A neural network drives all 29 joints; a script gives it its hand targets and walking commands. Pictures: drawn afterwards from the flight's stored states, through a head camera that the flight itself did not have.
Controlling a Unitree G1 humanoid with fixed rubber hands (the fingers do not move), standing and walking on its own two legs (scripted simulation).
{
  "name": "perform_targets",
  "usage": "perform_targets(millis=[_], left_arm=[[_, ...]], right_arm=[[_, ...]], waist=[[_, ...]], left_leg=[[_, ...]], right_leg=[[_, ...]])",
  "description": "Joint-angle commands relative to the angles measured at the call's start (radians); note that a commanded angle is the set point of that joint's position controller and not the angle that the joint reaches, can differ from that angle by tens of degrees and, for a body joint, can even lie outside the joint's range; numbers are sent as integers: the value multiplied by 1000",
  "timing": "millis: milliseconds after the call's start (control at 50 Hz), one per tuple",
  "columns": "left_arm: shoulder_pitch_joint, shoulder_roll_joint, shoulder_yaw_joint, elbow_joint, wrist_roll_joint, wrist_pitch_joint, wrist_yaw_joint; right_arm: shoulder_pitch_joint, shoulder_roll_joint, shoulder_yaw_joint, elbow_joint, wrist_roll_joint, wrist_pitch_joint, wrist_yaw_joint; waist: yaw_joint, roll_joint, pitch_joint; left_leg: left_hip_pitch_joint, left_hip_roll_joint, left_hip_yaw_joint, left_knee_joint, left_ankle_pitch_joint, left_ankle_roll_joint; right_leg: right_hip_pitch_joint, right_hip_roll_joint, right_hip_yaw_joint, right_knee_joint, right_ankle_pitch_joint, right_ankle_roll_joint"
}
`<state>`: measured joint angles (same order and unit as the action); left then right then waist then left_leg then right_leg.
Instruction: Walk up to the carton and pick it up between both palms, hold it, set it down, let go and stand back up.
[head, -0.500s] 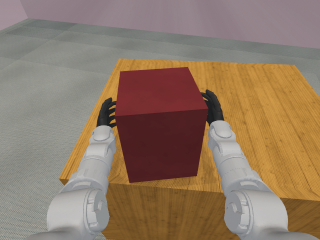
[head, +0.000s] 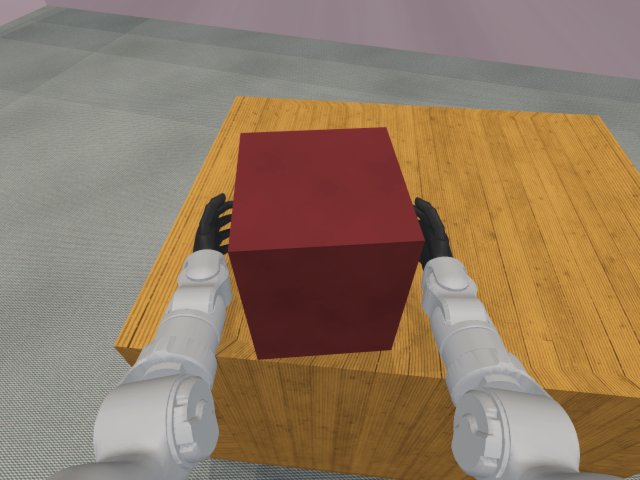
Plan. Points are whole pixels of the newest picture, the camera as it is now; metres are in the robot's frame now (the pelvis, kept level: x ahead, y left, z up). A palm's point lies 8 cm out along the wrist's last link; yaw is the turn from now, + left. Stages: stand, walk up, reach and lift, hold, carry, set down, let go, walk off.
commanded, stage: set down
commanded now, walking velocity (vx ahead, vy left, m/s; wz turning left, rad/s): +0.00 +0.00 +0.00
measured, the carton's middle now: (319, 247) +0.42 +0.00 +0.05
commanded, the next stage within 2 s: none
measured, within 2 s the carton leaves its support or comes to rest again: neither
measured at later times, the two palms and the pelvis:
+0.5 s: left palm (202, 282) +0.37 +0.16 +0.04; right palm (471, 265) +0.37 -0.21 +0.06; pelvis +0.01 +0.00 +0.00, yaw +0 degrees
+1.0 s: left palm (193, 332) +0.29 +0.15 +0.05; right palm (517, 339) +0.26 -0.23 +0.06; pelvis -0.03 -0.01 +0.00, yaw +0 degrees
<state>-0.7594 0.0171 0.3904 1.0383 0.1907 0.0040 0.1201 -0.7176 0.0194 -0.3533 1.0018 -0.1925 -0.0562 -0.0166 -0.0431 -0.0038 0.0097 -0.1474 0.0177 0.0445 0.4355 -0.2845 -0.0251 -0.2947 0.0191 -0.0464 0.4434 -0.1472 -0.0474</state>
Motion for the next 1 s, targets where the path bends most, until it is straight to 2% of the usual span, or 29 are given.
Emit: perform_targets(millis=[0,40,80,180,200,240,260,340,400,420,440,460,480,500,540,600,620,640,660,720,740,780,840,860,900,920,940,960,980], left_arm=[[-523,73,-206,-341,-128,-77,66],[-442,67,-245,-413,-174,-90,79],[-242,42,-300,-503,-205,-64,85],[-198,69,-269,-451,-187,33,81],[-89,88,-270,-534,-192,55,75],[-311,108,-301,-517,-219,40,84],[-64,74,-319,-691,-209,48,84],[-179,106,-349,-762,-249,47,78],[54,132,-354,-920,-244,63,51],[-81,145,-363,-834,-247,69,48],[114,118,-360,-901,-230,77,41],[32,122,-371,-904,-238,97,43],[245,111,-349,-936,-216,124,17],[142,129,-358,-976,-225,137,16],[99,122,-376,-915,-228,156,0],[304,111,-387,-1072,-227,199,-2],[131,126,-369,-982,-226,197,4],[220,133,-362,-1038,-238,196,10],[231,123,-377,-1068,-239,198,13],[135,138,-388,-1002,-267,194,23],[351,103,-393,-1052,-245,200,24],[143,149,-390,-995,-272,202,19],[316,123,-403,-1039,-253,224,37],[98,147,-373,-913,-267,227,37],[294,105,-406,-981,-270,233,44],[141,143,-402,-957,-286,245,47],[364,118,-389,-1033,-268,255,52],[172,139,-403,-976,-288,256,53],[385,135,-393,-1074,-276,254,54]], right_arm=[[-529,-201,180,-312,155,-86,-39],[-504,-197,277,-444,251,-118,-55],[-325,-219,326,-466,311,-124,-74],[-286,-298,357,-434,367,-62,-82],[-210,-300,405,-525,391,-65,-93],[-363,-345,370,-464,404,-44,-70],[-166,-333,415,-583,436,-62,-69],[-226,-372,387,-597,443,-61,-50],[-18,-377,449,-692,483,-48,-52],[-150,-410,399,-648,467,-29,-38],[29,-377,431,-703,490,-38,-38],[-38,-417,375,-654,477,-11,-28],[140,-391,460,-715,504,-20,-35],[70,-414,413,-704,495,0,-35],[24,-423,409,-709,493,16,-29],[210,-434,408,-857,493,7,-31],[56,-458,354,-821,473,26,-24],[131,-445,379,-922,490,15,-23],[167,-449,368,-952,498,10,-25],[82,-423,344,-1009,458,21,-11],[295,-396,373,-1039,467,28,-10],[150,-409,353,-989,464,56,0],[310,-390,357,-1009,466,78,14],[130,-381,354,-956,452,106,19],[342,-365,339,-980,462,117,23],[213,-384,299,-981,444,134,28],[410,-381,333,-996,463,122,32],[242,-384,286,-974,442,143,32],[446,-352,327,-1064,447,127,18]], waist=[[54,-20,-542],[77,-25,-666],[45,-62,-694],[70,-48,-627],[87,-78,-653],[87,-15,-655],[90,-32,-692],[58,-12,-753],[49,-20,-699],[45,-23,-693],[52,-46,-696],[40,-8,-687],[70,-63,-601],[36,-16,-604],[39,-10,-578],[24,-37,-529],[22,-26,-483],[49,-74,-480],[32,-59,-462],[60,-89,-412],[53,-101,-368],[45,-81,-348],[66,-72,-305],[100,-76,-263],[80,-88,-268],[81,-72,-252],[89,-70,-226],[75,-75,-253],[84,-94,-262]], left_leg=[[-326,-29,34,-98,167,-1],[-368,-36,38,-44,266,-6],[-333,-30,8,-30,412,-11],[-318,-26,21,-49,366,-9],[-281,-28,27,-32,441,-1],[-314,-22,26,-50,323,3],[-228,-20,12,-38,480,-5],[-242,-18,-10,-22,474,-2],[-226,-22,-20,-22,543,3],[-251,-27,-16,-37,423,4],[-188,-17,-30,-52,490,6],[-211,-12,-34,-63,417,0],[-162,-19,-26,-59,499,12],[-157,-24,-27,-73,453,-4],[-190,-24,-27,-79,367,6],[-154,-25,-31,-96,449,12],[-210,-29,-30,-125,285,15],[-224,-30,-24,-127,324,27],[-225,-35,-20,-141,295,22],[-281,-37,-13,-166,131,44],[-231,-30,-27,-176,207,42],[-274,-32,-19,-178,70,50],[-216,-18,-40,-198,89,45],[-282,-27,-28,-194,-53,53],[-202,-16,-42,-195,-3,44],[-266,-16,-47,-203,-84,44],[-199,-14,-38,-208,13,43],[-266,-20,-48,-210,-108,51],[-198,-21,-31,-205,0,42]], right_leg=[[511,-21,57,-22,325,62],[579,-29,99,8,480,70],[657,-1,94,48,714,69],[577,7,82,30,622,52],[634,5,91,54,761,61],[506,17,66,57,541,47],[600,22,67,54,716,44],[523,23,69,72,704,46],[607,17,100,69,821,47],[553,25,77,72,677,41],[603,23,80,49,732,35],[554,24,75,39,630,23],[648,18,91,41,754,30],[613,25,71,34,669,32],[572,18,71,29,558,27],[620,26,71,14,661,35],[517,13,75,-13,436,34],[565,16,91,-17,479,35],[558,13,91,-28,448,31],[458,-7,115,-66,190,31],[499,-6,122,-81,242,21],[417,-22,133,-90,55,16],[400,-10,131,-111,-13,-2],[316,-28,153,-136,-235,4],[345,-46,180,-161,-238,4],[316,-39,180,-140,-298,-1],[364,-39,182,-152,-214,1],[331,-43,194,-150,-330,2],[398,-47,184,-153,-221,7]])
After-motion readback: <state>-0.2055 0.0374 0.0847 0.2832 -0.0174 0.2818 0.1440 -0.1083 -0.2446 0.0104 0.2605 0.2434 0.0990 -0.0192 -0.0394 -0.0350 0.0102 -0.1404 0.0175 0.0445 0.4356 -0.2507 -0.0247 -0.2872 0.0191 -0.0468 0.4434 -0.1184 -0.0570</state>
